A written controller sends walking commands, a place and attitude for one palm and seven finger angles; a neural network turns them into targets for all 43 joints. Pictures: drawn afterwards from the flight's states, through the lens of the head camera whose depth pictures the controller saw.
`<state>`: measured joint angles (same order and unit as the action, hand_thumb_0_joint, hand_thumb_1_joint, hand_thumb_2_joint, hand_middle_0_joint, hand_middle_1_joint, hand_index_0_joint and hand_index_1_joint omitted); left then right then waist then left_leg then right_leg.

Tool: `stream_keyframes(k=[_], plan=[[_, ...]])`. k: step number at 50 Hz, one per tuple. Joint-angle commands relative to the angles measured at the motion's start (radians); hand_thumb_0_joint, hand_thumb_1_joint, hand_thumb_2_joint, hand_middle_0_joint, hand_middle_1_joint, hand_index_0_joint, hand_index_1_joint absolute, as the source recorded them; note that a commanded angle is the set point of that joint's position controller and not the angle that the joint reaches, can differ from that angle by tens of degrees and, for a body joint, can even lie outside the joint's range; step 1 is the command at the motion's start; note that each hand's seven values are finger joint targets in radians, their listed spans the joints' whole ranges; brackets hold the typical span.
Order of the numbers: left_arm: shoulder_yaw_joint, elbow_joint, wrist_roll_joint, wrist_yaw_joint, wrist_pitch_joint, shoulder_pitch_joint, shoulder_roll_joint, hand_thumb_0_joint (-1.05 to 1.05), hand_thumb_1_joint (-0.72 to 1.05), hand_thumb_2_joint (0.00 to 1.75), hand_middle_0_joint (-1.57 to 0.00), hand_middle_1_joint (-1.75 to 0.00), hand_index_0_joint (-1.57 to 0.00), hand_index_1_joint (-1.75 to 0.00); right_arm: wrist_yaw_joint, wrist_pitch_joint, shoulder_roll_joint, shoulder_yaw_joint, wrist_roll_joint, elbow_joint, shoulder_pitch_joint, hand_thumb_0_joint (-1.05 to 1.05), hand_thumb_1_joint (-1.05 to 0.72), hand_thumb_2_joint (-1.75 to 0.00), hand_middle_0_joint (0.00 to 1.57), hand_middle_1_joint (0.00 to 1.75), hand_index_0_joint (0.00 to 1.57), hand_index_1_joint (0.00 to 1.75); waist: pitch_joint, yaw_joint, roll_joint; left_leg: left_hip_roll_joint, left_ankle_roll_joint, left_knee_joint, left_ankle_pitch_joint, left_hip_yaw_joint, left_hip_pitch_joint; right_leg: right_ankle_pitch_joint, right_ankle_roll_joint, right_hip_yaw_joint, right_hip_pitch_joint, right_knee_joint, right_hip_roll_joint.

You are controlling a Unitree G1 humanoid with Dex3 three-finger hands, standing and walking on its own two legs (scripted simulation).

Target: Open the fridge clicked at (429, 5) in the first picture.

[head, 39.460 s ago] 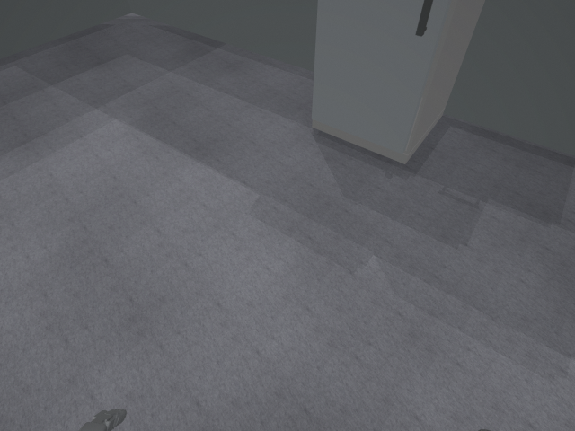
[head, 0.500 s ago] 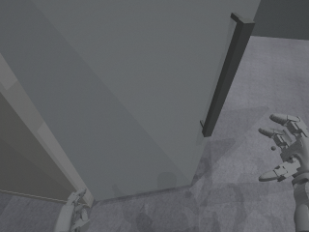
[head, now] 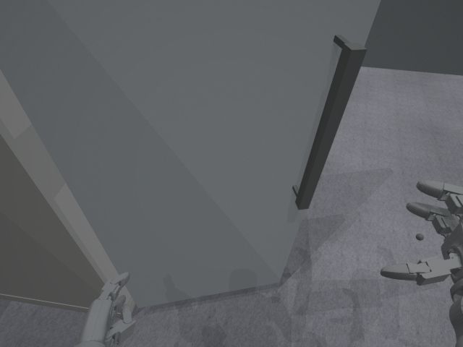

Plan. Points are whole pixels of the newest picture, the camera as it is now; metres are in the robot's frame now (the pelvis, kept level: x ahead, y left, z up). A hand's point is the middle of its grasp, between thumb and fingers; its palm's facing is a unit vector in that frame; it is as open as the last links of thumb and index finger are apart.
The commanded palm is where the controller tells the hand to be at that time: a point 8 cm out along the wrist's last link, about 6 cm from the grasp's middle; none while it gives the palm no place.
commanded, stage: draw the hand back to the body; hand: right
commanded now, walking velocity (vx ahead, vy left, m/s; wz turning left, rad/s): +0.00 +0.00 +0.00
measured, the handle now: (317, 138) +0.48 -0.17 +0.13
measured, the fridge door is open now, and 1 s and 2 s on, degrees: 71 71 71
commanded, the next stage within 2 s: step back with the hand held close in 0.96 s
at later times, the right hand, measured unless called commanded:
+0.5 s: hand (443, 235) +0.24 -0.28 +0.16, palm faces +0.42 +0.84 -0.35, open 9.6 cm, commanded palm +0.18 -0.32 +0.18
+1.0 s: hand (448, 242) +0.22 -0.27 +0.17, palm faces +0.45 +0.82 -0.36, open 7.5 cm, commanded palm +0.17 -0.30 +0.18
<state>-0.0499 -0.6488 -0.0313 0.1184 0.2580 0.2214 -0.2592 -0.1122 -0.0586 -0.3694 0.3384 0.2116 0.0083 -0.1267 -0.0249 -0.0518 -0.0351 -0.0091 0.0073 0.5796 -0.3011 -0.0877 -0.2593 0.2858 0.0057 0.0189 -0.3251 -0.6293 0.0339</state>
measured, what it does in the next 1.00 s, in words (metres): stands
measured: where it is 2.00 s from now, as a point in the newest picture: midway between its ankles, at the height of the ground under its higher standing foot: outside the picture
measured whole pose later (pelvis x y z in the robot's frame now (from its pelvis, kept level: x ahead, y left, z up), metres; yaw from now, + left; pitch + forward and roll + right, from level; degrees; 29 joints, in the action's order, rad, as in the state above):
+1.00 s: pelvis +0.03 +0.00 +0.02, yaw +1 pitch -6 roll +0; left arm -0.03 -0.67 0.02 0.08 0.12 0.20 -0.22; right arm 0.10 -0.05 -0.35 0.34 0.07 0.36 -0.42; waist 0.02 -0.08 -0.04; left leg -0.01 0.00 0.38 -0.24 -0.06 -0.04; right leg 0.23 0.01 0.05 -0.09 -0.42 0.02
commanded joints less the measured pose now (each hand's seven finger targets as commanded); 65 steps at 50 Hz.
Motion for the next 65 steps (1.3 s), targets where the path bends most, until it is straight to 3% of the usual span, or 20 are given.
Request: stream_keyframes(k=[1,5,7,10,14,20,22,29,33,42,47,49,53,54,55,56,58,59,62,65], plan=[[0.046,0.15,0.009,0.0,0.022,-0.13,-0.097,0.0,0.9,0.9,-0.2,-0.3,-0.2,-0.3,0.155,-0.079,-0.195,0.081,-0.069,0.286,0.057,0.0,0.12,-0.41,0.24,0.89,0.24,0.89,-0.103,-0.014,-0.039,-0.02,0.01,-0.163,-0.012,0.073,-0.002,0.002,0.029,-0.035,0.123,0.175,-0.02],[0.047,0.15,0.019,-0.008,0.006,-0.135,-0.092,0.0,0.9,0.9,-0.2,-0.3,-0.2,-0.3,0.206,-0.091,-0.209,0.087,-0.104,0.423,0.02,0.0,-0.03,-0.48,0.23,0.81,0.23,0.81,-0.153,-0.017,-0.074,-0.013,0.013,-0.161,0.11,0.065,0.071,-0.107,0.026,-0.028,0.183,0.205,-0.011],[0.047,0.141,0.025,-0.008,0.002,-0.138,-0.096,0.0,0.9,0.9,-0.2,-0.3,-0.2,-0.3,0.222,-0.085,-0.222,0.094,-0.117,0.444,0.003,0.0,-0.1,-0.51,0.23,0.77,0.23,0.77,-0.122,-0.017,-0.043,-0.008,0.014,-0.174,0.148,0.062,0.09,-0.147,0.027,-0.028,0.183,0.217,-0.008],[0.046,0.138,0.026,-0.011,-0.012,-0.139,-0.088,0.0,0.9,0.9,-0.2,-0.3,-0.2,-0.3,0.229,-0.074,-0.185,0.067,-0.129,0.46,-0.014,0.0,-0.21,-0.57,0.22,0.7,0.22,0.7,-0.073,-0.012,-0.071,-0.003,0.014,-0.184,0.158,0.056,0.082,-0.171,0.02,-0.032,0.206,0.24,-0.006],[0.048,0.132,0.026,-0.014,-0.038,-0.141,-0.087,0.0,0.9,0.9,-0.2,-0.3,-0.2,-0.3,0.227,-0.058,-0.151,0.052,-0.131,0.409,-0.057,0.0,-0.36,-0.64,0.22,0.62,0.22,0.62,0.004,-0.009,0.01,0.001,0.01,-0.205,0.139,0.049,0.082,-0.161,0.021,-0.033,0.198,0.266,-0.002],[0.053,0.147,0.036,-0.029,-0.052,-0.14,-0.084,0.0,0.9,0.9,-0.2,-0.3,-0.2,-0.3,0.227,-0.066,-0.174,0.088,-0.137,0.528,-0.117,0.0,-0.57,-0.74,0.21,0.49,0.21,0.49,-0.097,-0.029,-0.064,-0.002,0.014,-0.199,0.245,0.05,0.16,-0.323,0.008,-0.031,0.27,0.26,-0.002],[0.057,0.15,0.039,-0.033,-0.054,-0.142,-0.086,0.0,0.9,0.9,-0.2,-0.3,-0.2,-0.3,0.228,-0.062,-0.192,0.112,-0.136,0.551,-0.165,0.0,-0.65,-0.78,0.21,0.45,0.21,0.45,-0.111,-0.036,-0.034,0.001,0.012,-0.203,0.289,0.049,0.179,-0.382,0.008,-0.026,0.273,0.251,0.0],[0.056,0.156,0.04,-0.039,-0.078,-0.145,-0.072,0.0,0.9,0.9,-0.2,-0.3,-0.2,-0.3,0.225,-0.051,-0.184,0.13,-0.132,0.585,-0.204,0.0,-0.9,-0.9,0.2,0.3,0.2,0.3,-0.038,-0.029,-0.042,0.002,0.008,-0.222,0.294,0.048,0.167,-0.353,0.008,-0.006,0.25,0.255,-0.005],[0.058,0.154,0.039,-0.038,-0.094,-0.139,-0.077,0.0,0.9,0.9,-0.2,-0.3,-0.2,-0.3,0.219,-0.038,-0.149,0.104,-0.13,0.521,-0.215,0.0,-0.9,-0.9,0.2,0.3,0.2,0.3,0.011,-0.021,-0.017,0.001,0.006,-0.236,0.263,0.043,0.143,-0.312,0.011,-0.002,0.239,0.269,-0.003],[0.061,0.152,0.046,-0.025,-0.08,-0.159,-0.078,0.0,0.9,0.9,-0.2,-0.3,-0.2,-0.3,0.232,-0.06,-0.197,0.126,-0.14,0.599,-0.17,0.0,-0.9,-0.9,0.2,0.3,0.2,0.3,-0.067,-0.032,-0.044,0.001,0.006,-0.254,0.237,0.055,0.179,-0.254,0.024,0.002,0.27,0.271,-0.018],[0.059,0.143,0.045,-0.023,-0.077,-0.163,-0.074,0.0,0.9,0.9,-0.2,-0.3,-0.2,-0.3,0.23,-0.061,-0.181,0.122,-0.137,0.553,-0.185,0.0,-0.9,-0.9,0.2,0.3,0.2,0.3,0.005,-0.028,-0.01,0.003,0.005,-0.273,0.214,0.052,0.157,-0.228,0.024,0.004,0.248,0.279,-0.018],[0.057,0.144,0.043,-0.024,-0.08,-0.165,-0.069,0.0,0.9,0.9,-0.2,-0.3,-0.2,-0.3,0.227,-0.063,-0.172,0.117,-0.136,0.545,-0.174,0.0,-0.9,-0.9,0.2,0.3,0.2,0.3,0.022,-0.026,-0.037,0.001,0.004,-0.272,0.192,0.054,0.149,-0.206,0.023,0.007,0.245,0.286,-0.019],[0.061,0.142,0.043,-0.023,-0.083,-0.165,-0.07,0.0,0.9,0.9,-0.2,-0.3,-0.2,-0.3,0.22,-0.066,-0.162,0.114,-0.129,0.511,-0.201,0.0,-0.9,-0.9,0.2,0.3,0.2,0.3,0.021,-0.028,0.016,0.0,-0.001,-0.283,0.186,0.056,0.15,-0.199,0.028,0.012,0.251,0.289,-0.017],[0.059,0.156,0.042,-0.026,-0.078,-0.183,-0.068,0.0,0.9,0.9,-0.2,-0.3,-0.2,-0.3,0.216,-0.076,-0.154,0.082,-0.132,0.603,-0.128,0.0,-0.9,-0.9,0.2,0.3,0.2,0.3,-0.006,-0.026,-0.019,-0.003,-0.002,-0.284,0.179,0.064,0.154,-0.19,0.031,0.01,0.268,0.286,-0.02],[0.057,0.194,0.031,-0.031,-0.1,-0.186,-0.093,0.0,0.9,0.9,-0.2,-0.3,-0.2,-0.3,0.235,-0.125,-0.307,0.222,-0.145,0.668,-0.002,0.0,-0.9,-0.9,0.2,0.3,0.2,0.3,0.062,0.012,-0.009,-0.053,-0.002,-0.347,0.205,0.163,0.052,-0.116,0.049,-0.001,0.179,0.231,-0.005],[0.059,0.169,0.039,-0.028,-0.118,-0.173,-0.075,0.0,0.9,0.9,-0.2,-0.3,-0.2,-0.3,0.228,-0.131,-0.212,0.154,-0.146,0.565,-0.134,0.0,-0.9,-0.9,0.2,0.3,0.2,0.3,0.051,0.016,0.071,-0.085,0.004,-0.351,0.204,0.169,0.035,-0.112,0.048,-0.009,0.174,0.195,-0.01],[0.064,0.18,0.041,-0.032,-0.138,-0.165,-0.071,0.0,0.9,0.9,-0.2,-0.3,-0.2,-0.3,0.226,-0.126,-0.181,0.127,-0.153,0.542,-0.216,0.0,-0.9,-0.9,0.2,0.3,0.2,0.3,0.03,0.017,0.1,-0.113,0.009,-0.337,0.279,0.177,0.018,-0.149,0.042,-0.004,0.175,0.161,-0.011],[0.068,0.186,0.04,-0.034,-0.149,-0.157,-0.075,0.0,0.9,0.9,-0.2,-0.3,-0.2,-0.3,0.226,-0.129,-0.172,0.118,-0.156,0.552,-0.24,0.0,-0.9,-0.9,0.2,0.3,0.2,0.3,0.0,0.019,0.071,-0.119,0.009,-0.317,0.299,0.169,0.023,-0.169,0.041,-0.001,0.173,0.158,-0.006],[0.082,0.21,0.038,-0.029,-0.17,-0.147,-0.085,0.0,0.9,0.9,-0.2,-0.3,-0.2,-0.3,0.233,-0.142,-0.199,0.156,-0.153,0.588,-0.323,0.0,-0.9,-0.9,0.2,0.3,0.2,0.3,-0.094,0.018,0.005,-0.096,-0.006,-0.246,0.398,0.126,0.071,-0.3,0.04,-0.005,0.195,0.185,0.015],[0.089,0.242,0.031,-0.026,-0.196,-0.141,-0.085,0.0,0.9,0.9,-0.2,-0.3,-0.2,-0.3,0.239,-0.149,-0.223,0.186,-0.147,0.642,-0.358,0.0,-0.9,-0.9,0.2,0.3,0.2,0.3,-0.159,0.021,0.028,-0.07,-0.017,-0.184,0.457,0.11,0.113,-0.402,0.041,-0.016,0.183,0.19,0.032]])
